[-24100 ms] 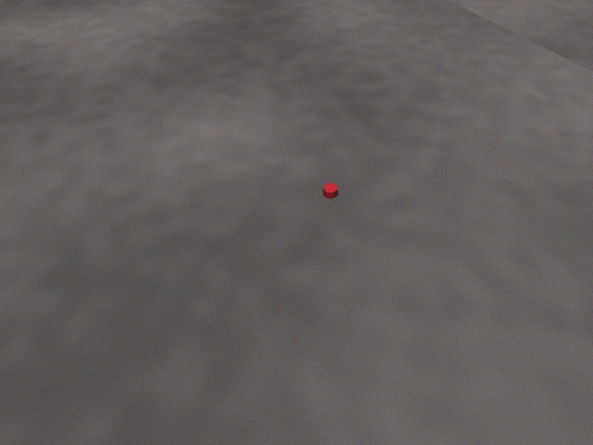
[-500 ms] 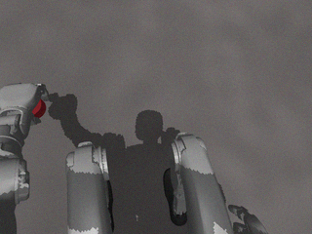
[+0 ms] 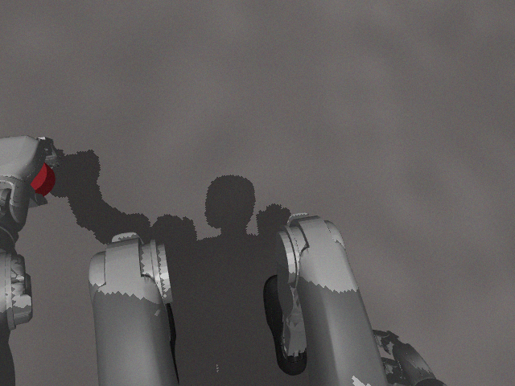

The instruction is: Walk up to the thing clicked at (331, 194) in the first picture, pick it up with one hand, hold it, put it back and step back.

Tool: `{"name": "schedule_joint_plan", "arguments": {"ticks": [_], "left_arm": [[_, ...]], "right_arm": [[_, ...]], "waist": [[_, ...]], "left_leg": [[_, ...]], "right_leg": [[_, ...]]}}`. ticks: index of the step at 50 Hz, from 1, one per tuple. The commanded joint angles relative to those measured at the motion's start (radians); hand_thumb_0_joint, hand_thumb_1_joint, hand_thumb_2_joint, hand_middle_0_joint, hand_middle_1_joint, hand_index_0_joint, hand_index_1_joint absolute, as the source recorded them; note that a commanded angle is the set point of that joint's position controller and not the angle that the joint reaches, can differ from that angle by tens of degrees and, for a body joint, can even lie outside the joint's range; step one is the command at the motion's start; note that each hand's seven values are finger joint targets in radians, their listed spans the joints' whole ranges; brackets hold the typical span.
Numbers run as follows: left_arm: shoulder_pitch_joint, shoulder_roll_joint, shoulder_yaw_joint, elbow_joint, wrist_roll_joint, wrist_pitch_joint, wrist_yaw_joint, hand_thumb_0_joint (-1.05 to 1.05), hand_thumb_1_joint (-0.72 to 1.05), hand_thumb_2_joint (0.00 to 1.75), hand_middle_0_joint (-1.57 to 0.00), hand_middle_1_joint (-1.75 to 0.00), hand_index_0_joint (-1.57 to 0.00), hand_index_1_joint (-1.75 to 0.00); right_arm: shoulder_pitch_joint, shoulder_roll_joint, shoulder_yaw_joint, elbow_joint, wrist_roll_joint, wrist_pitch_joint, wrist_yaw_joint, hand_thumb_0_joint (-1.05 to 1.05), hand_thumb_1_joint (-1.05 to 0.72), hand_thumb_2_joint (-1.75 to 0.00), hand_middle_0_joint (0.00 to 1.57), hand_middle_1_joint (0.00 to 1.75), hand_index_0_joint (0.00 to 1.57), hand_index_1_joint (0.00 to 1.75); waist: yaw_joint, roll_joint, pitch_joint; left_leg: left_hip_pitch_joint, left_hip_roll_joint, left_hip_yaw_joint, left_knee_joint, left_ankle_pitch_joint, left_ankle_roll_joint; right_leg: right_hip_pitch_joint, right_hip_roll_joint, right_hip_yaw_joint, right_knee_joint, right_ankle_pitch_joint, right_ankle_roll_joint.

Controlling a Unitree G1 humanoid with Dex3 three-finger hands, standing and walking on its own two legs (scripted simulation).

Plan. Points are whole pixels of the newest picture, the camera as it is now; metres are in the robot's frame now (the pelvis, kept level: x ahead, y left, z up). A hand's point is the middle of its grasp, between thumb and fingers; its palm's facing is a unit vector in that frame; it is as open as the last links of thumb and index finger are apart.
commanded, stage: lower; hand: left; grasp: from above
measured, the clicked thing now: (27, 176) +0.43 +0.34 -0.20
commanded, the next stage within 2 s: rest in 0.16 s
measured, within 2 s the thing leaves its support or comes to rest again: rests again in 1.08 s
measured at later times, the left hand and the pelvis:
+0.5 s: hand (47, 188) +0.42 +0.32 -0.23, palm faces -0.47 -0.12 -0.88, open 8.1 cm; pelvis +0.01 +0.00 -0.03, yaw -2 degrees
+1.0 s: hand (55, 192) +0.42 +0.32 -0.27, palm faces -0.46 -0.14 -0.88, open 8.1 cm; pelvis +0.00 +0.00 -0.04, yaw -5 degrees
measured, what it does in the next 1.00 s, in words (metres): stands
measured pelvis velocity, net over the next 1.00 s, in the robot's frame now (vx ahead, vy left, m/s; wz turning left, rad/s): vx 0.00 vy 0.00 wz -0.08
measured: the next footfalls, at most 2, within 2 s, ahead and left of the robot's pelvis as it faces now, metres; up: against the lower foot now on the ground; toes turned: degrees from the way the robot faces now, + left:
none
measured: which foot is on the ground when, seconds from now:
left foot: down 0.00-1.00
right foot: down 0.00-1.00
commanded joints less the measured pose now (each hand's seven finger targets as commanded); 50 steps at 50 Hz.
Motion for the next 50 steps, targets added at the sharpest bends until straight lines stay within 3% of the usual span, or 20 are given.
{"name": "schedule_joint_plan", "arguments": {"ticks": [1, 6, 9, 10, 21, 22, 24, 28, 29, 31, 32, 34, 35, 36, 40, 42, 43, 45, 46, 50], "left_arm": [[-0.264, 0.279, 0.041, -0.118, -0.010, -0.012, 0.053, 0.00, 0.57, 0.52, -0.84, -0.76, -0.94, -0.66], [-0.267, 0.311, 0.076, -0.127, -0.007, -0.031, 0.087, 0.00, 0.61, 0.52, -0.87, -0.75, -0.97, -0.66], [-0.281, 0.332, 0.080, -0.120, 0.015, -0.034, 0.105, 0.00, 0.61, 0.53, -0.88, -0.74, -0.97, -0.65], [-0.260, 0.334, 0.095, -0.110, 0.011, -0.034, 0.112, 0.00, 0.61, 0.52, -0.88, -0.73, -0.97, -0.64], [-0.235, 0.339, 0.083, -0.037, 0.008, -0.020, 0.143, 0.00, 0.63, 0.57, -0.91, -0.69, -0.98, -0.61], [-0.243, 0.383, 0.106, -0.053, 0.014, -0.023, 0.148, 0.00, 0.63, 0.58, -0.92, -0.69, -0.99, -0.62], [-0.223, 0.378, 0.107, -0.035, 0.014, -0.025, 0.154, 0.00, 0.63, 0.56, -0.91, -0.68, -0.98, -0.60], [-0.230, 0.358, 0.087, -0.008, 0.005, -0.029, 0.162, 0.00, 0.63, 0.56, -0.91, -0.69, -0.99, -0.61], [-0.215, 0.390, 0.105, -0.001, 0.008, -0.033, 0.168, 0.00, 0.63, 0.56, -0.91, -0.68, -0.99, -0.61], [-0.210, 0.391, 0.106, 0.013, 0.010, -0.032, 0.180, 0.00, 0.63, 0.57, -0.91, -0.68, -0.98, -0.61], [-0.204, 0.418, 0.130, 0.001, 0.017, -0.037, 0.189, 0.00, 0.63, 0.58, -0.91, -0.68, -0.98, -0.61], [-0.208, 0.393, 0.102, 0.012, 0.018, -0.038, 0.194, 0.00, 0.63, 0.59, -0.92, -0.68, -0.98, -0.61], [-0.220, 0.415, 0.120, 0.020, 0.024, -0.039, 0.200, 0.00, 0.64, 0.60, -0.92, -0.69, -0.99, -0.62], [-0.203, 0.431, 0.132, 0.031, 0.023, -0.037, 0.208, 0.00, 0.64, 0.60, -0.92, -0.69, -0.99, -0.62], [-0.212, 0.403, 0.103, 0.049, 0.013, -0.037, 0.219, 0.00, 0.65, 0.59, -0.92, -0.69, -0.99, -0.62], [-0.214, 0.424, 0.100, 0.066, 0.026, -0.034, 0.223, 0.00, 0.64, 0.59, -0.91, -0.70, -0.99, -0.63], [-0.228, 0.405, 0.082, 0.068, 0.026, -0.034, 0.221, 0.00, 0.64, 0.58, -0.92, -0.69, -0.99, -0.62], [-0.204, 0.427, 0.098, 0.065, 0.019, -0.035, 0.231, 0.00, 0.62, 0.60, -0.91, -0.69, -0.98, -0.63], [-0.208, 0.399, 0.087, 0.059, 0.014, -0.037, 0.236, 0.00, 0.63, 0.61, -0.92, -0.69, -0.98, -0.62], [-0.224, 0.429, 0.091, 0.093, 0.025, -0.034, 0.251, 0.00, 0.63, 0.62, -0.92, -0.71, -0.98, -0.64]], "right_arm": [[0.190, -0.258, -0.070, -0.007, -0.004, -0.009, -0.009, 0.00, -0.91, -0.90, 0.20, 0.30, 0.20, 0.30], [0.177, -0.267, -0.063, -0.006, -0.021, -0.009, -0.004, 0.00, -0.91, -0.90, 0.20, 0.30, 0.20, 0.30], [0.176, -0.272, -0.060, -0.005, -0.033, -0.013, 0.000, 0.00, -0.91, -0.90, 0.20, 0.30, 0.20, 0.30], [0.175, -0.278, -0.060, -0.008, -0.033, -0.011, 0.002, 0.00, -0.91, -0.90, 0.20, 0.30, 0.20, 0.30], [0.156, -0.286, -0.028, -0.003, -0.064, -0.032, 0.019, 0.00, -0.90, -0.89, 0.20, 0.30, 0.20, 0.30], [0.151, -0.297, -0.026, -0.015, -0.069, -0.035, 0.021, 0.00, -0.90, -0.89, 0.20, 0.30, 0.20, 0.30], [0.143, -0.296, -0.017, -0.016, -0.074, -0.037, 0.024, 0.00, -0.90, -0.89, 0.20, 0.30, 0.20, 0.30], [0.142, -0.302, -0.002, -0.005, -0.084, -0.046, 0.029, 0.00, -0.90, -0.89, 0.20, 0.30, 0.20, 0.30], [0.134, -0.306, 0.000, -0.015, -0.083, -0.047, 0.029, 0.00, -0.90, -0.89, 0.20, 0.30, 0.20, 0.30], [0.128, -0.313, 0.007, -0.015, -0.088, -0.052, 0.032, 0.00, -0.90, -0.89, 0.20, 0.30, 0.20, 0.30], [0.127, -0.326, 0.007, -0.017, -0.093, -0.050, 0.032, 0.00, -0.90, -0.89, 0.20, 0.30, 0.20, 0.30], [0.119, -0.308, 0.017, -0.015, -0.098, -0.054, 0.034, 0.00, -0.90, -0.90, 0.20, 0.30, 0.20, 0.30], [0.126, -0.316, 0.017, -0.013, -0.106, -0.056, 0.037, 0.00, -0.90, -0.90, 0.20, 0.30, 0.20, 0.30], [0.124, -0.324, 0.021, -0.012, -0.107, -0.056, 0.037, 0.00, -0.90, -0.90, 0.20, 0.30, 0.20, 0.30], [0.101, -0.323, 0.035, -0.018, -0.113, -0.068, 0.041, 0.00, -0.90, -0.90, 0.20, 0.30, 0.20, 0.30], [0.103, -0.324, 0.038, -0.015, -0.121, -0.077, 0.046, 0.00, -0.90, -0.90, 0.20, 0.30, 0.20, 0.30], [0.098, -0.328, 0.039, -0.018, -0.124, -0.082, 0.048, 0.00, -0.90, -0.90, 0.20, 0.30, 0.20, 0.30], [0.086, -0.330, 0.039, -0.016, -0.119, -0.087, 0.049, 0.00, -0.90, -0.90, 0.20, 0.30, 0.20, 0.30], [0.087, -0.330, 0.047, -0.009, -0.124, -0.087, 0.050, 0.00, -0.90, -0.90, 0.20, 0.30, 0.20, 0.30], [0.075, -0.339, 0.051, -0.013, -0.131, -0.098, 0.062, 0.00, -0.90, -0.90, 0.20, 0.30, 0.20, 0.30]], "waist": [[0.000, 0.303, -0.650], [-0.010, 0.321, -0.644], [-0.022, 0.336, -0.646], [-0.011, 0.339, -0.637], [-0.035, 0.325, -0.598], [-0.037, 0.333, -0.612], [-0.031, 0.335, -0.618], [-0.050, 0.337, -0.582], [-0.045, 0.337, -0.592], [-0.046, 0.333, -0.582], [-0.047, 0.342, -0.589], [-0.048, 0.367, -0.574], [-0.067, 0.355, -0.573], [-0.059, 0.343, -0.571], [-0.069, 0.344, -0.543], [-0.076, 0.363, -0.527], [-0.086, 0.348, -0.513], [-0.071, 0.365, -0.535], [-0.072, 0.379, -0.537], [-0.089, 0.391, -0.502]], "left_leg": [[0.536, -0.008, 0.112, -0.216, 0.169, 0.046], [0.535, -0.007, 0.112, -0.188, 0.186, 0.044], [0.535, -0.003, 0.109, -0.165, 0.188, 0.042], [0.528, -0.004, 0.106, -0.175, 0.181, 0.041], [0.478, -0.001, 0.092, -0.130, 0.171, 0.045], [0.475, 0.000, 0.093, -0.120, 0.192, 0.046], [0.469, 0.003, 0.091, -0.116, 0.196, 0.044], [0.462, 0.002, 0.087, -0.101, 0.180, 0.044], [0.458, 0.004, 0.080, -0.105, 0.177, 0.044], [0.465, 0.006, 0.080, -0.096, 0.193, 0.041], [0.477, 0.005, 0.075, -0.098, 0.204, 0.039], [0.472, 0.006, 0.077, -0.099, 0.187, 0.040], [0.477, 0.009, 0.073, -0.087, 0.198, 0.040], [0.459, 0.009, 0.070, -0.087, 0.195, 0.043], [0.438, 0.009, 0.066, -0.087, 0.157, 0.043], [0.443, 0.012, 0.063, -0.088, 0.146, 0.040], [0.440, 0.010, 0.061, -0.080, 0.142, 0.040], [0.459, 0.014, 0.055, -0.086, 0.151, 0.037], [0.470, 0.010, 0.055, -0.095, 0.158, 0.034], [0.463, 0.015, 0.047, -0.092, 0.154, 0.031]], "right_leg": [[0.268, 0.020, -0.116, -0.221, 0.233, -0.081], [0.267, 0.023, -0.122, -0.198, 0.252, -0.076], [0.256, 0.027, -0.127, -0.185, 0.261, -0.080], [0.254, 0.026, -0.131, -0.183, 0.246, -0.080], [0.254, 0.038, -0.148, -0.156, 0.255, -0.076], [0.280, 0.040, -0.145, -0.151, 0.280, -0.074], [0.300, 0.043, -0.145, -0.148, 0.284, -0.074], [0.277, 0.045, -0.156, -0.145, 0.270, -0.074], [0.286, 0.048, -0.155, -0.142, 0.269, -0.074], [0.288, 0.049, -0.163, -0.135, 0.281, -0.075], [0.284, 0.050, -0.172, -0.129, 0.287, -0.076], [0.291, 0.051, -0.165, -0.132, 0.280, -0.074], [0.292, 0.051, -0.173, -0.123, 0.294, -0.071], [0.296, 0.053, -0.172, -0.127, 0.293, -0.070], [0.285, 0.057, -0.176, -0.134, 0.261, -0.070], [0.281, 0.059, -0.177, -0.124, 0.253, -0.072], [0.262, 0.058, -0.186, -0.121, 0.246, -0.071], [0.280, 0.062, -0.183, -0.122, 0.255, -0.073], [0.274, 0.060, -0.195, -0.115, 0.258, -0.072], [0.254, 0.063, -0.204, -0.098, 0.259, -0.074]]}}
